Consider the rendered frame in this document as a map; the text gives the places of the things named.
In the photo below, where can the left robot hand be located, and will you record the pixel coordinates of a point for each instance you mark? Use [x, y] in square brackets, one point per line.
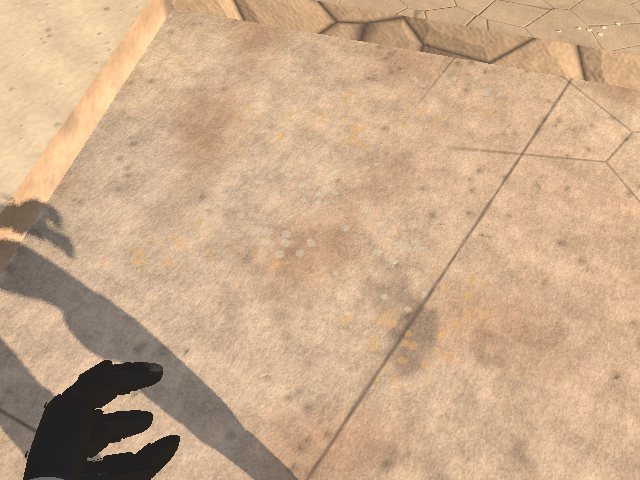
[71, 430]

